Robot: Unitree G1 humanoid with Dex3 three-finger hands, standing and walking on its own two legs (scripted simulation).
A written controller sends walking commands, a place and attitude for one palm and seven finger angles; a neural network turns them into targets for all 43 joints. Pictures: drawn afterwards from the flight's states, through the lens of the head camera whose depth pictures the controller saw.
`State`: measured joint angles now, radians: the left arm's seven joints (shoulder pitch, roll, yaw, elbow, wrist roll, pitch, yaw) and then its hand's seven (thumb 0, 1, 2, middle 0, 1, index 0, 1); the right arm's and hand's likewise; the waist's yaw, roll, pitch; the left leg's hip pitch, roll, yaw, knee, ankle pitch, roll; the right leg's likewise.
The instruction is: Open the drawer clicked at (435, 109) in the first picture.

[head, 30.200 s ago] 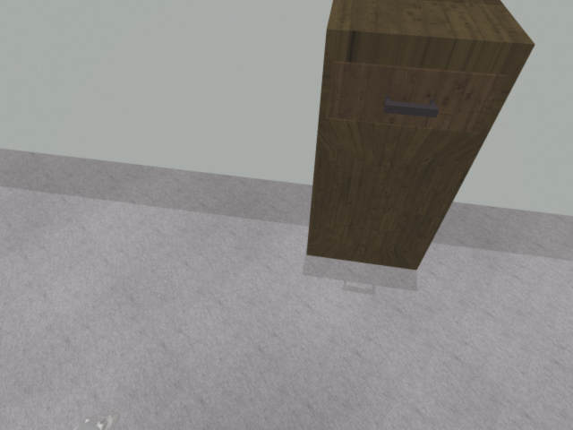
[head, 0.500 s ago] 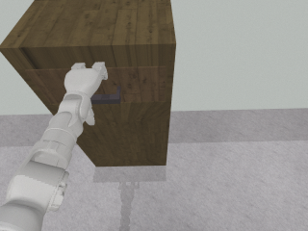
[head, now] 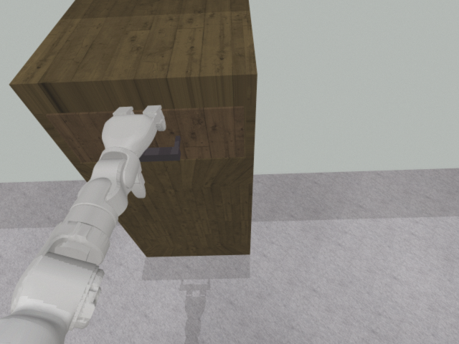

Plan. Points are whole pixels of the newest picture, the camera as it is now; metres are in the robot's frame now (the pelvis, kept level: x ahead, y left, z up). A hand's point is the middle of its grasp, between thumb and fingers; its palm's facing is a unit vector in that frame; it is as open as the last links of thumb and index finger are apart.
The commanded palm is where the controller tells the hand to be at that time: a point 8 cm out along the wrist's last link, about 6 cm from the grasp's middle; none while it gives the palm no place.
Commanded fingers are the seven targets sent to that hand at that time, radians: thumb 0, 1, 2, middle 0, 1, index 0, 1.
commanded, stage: re-aim the fingers above the handle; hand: left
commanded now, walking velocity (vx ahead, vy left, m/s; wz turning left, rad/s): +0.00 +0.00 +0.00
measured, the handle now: (151, 147) +0.52 +0.18 +0.01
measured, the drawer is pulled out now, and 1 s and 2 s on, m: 0.00 0.00 0.00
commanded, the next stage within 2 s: lower the fingers behind the handle in 1.06 s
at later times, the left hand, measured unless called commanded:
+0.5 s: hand (139, 156) +0.43 +0.17 +0.09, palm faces +0.07 -0.02 -1.00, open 13.8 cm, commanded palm +0.41 +0.19 +0.13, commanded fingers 0.00 -0.50 0.30 -0.30 -1.20 -0.30 -1.20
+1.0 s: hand (126, 151) +0.44 +0.19 +0.09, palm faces +0.13 +0.01 -0.99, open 13.8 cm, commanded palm +0.40 +0.19 +0.13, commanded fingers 0.00 -0.50 0.30 -0.30 -1.20 -0.30 -1.20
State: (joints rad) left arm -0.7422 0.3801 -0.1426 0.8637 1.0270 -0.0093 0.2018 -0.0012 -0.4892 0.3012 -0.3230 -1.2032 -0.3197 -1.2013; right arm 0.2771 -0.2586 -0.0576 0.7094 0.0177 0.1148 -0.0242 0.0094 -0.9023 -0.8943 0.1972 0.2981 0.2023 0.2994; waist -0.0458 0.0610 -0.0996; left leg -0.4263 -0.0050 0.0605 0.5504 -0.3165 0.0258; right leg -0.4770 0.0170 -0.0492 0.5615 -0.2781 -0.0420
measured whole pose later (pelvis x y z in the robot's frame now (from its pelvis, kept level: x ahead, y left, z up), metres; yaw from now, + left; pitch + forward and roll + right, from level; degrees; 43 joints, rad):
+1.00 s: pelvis +0.00 +0.00 +0.00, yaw -1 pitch +10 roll +1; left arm -0.66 0.37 -0.12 0.76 1.05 0.09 0.32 0.00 -0.49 0.30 -0.32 -1.20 -0.32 -1.20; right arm 0.23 -0.25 -0.05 0.74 0.02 0.10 -0.02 0.01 -0.90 -0.89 0.20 0.30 0.20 0.30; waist -0.02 0.06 -0.09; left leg -0.39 -0.01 0.08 0.53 -0.31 0.03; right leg -0.46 0.02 -0.03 0.56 -0.27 -0.04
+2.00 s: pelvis -0.02 +0.00 -0.01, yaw +0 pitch +13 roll +1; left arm -0.68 0.29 -0.17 0.91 1.10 0.05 0.43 0.00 -0.49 0.30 -0.35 -1.26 -0.32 -1.21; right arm 0.24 -0.24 -0.07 0.73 0.01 0.08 -0.01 0.01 -0.90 -0.89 0.20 0.30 0.20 0.30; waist -0.04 0.05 -0.11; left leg -0.54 -0.01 0.06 0.65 -0.34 0.03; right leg -0.59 0.01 -0.05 0.66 -0.30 -0.04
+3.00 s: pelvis -0.04 +0.01 -0.02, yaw -1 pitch +15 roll +0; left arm -0.78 0.32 -0.15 1.01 1.08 0.06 0.39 0.00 -0.49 0.30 -0.31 -1.23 -0.33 -1.32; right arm 0.30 -0.24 -0.03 0.70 0.02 0.06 -0.04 0.01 -0.90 -0.89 0.20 0.30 0.20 0.30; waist -0.07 0.04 -0.12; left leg -0.62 0.00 0.08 0.70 -0.33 0.04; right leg -0.67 0.02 -0.03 0.69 -0.28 -0.04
